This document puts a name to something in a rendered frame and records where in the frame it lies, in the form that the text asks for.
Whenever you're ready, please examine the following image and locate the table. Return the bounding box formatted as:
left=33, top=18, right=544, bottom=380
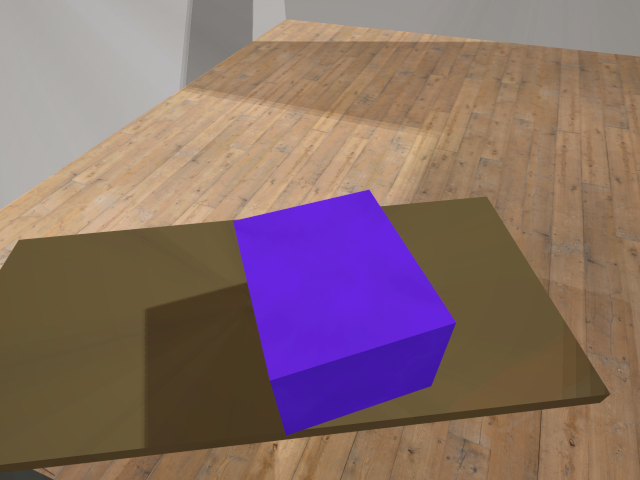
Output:
left=0, top=197, right=610, bottom=480

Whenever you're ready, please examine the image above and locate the carton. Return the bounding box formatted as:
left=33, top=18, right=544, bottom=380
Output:
left=233, top=190, right=456, bottom=436

